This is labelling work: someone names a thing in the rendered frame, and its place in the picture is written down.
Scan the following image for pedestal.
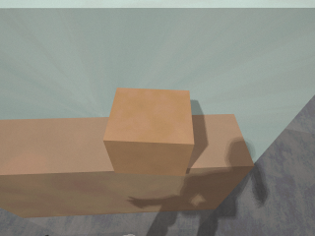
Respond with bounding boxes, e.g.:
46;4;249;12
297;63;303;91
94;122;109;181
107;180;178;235
0;114;255;218

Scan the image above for carton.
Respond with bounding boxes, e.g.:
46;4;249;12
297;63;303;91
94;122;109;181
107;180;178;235
103;88;195;176

